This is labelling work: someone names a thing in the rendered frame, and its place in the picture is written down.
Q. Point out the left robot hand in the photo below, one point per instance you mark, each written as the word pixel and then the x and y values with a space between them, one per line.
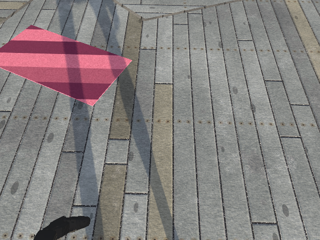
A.
pixel 62 226

